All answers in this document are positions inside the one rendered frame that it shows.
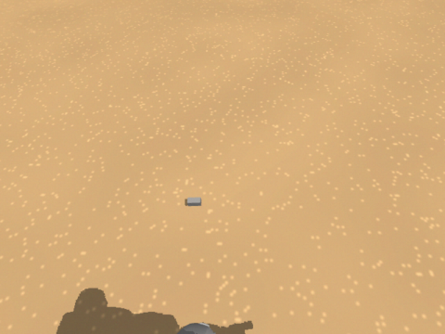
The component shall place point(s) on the small box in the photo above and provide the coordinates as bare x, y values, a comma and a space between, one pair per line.
194, 201

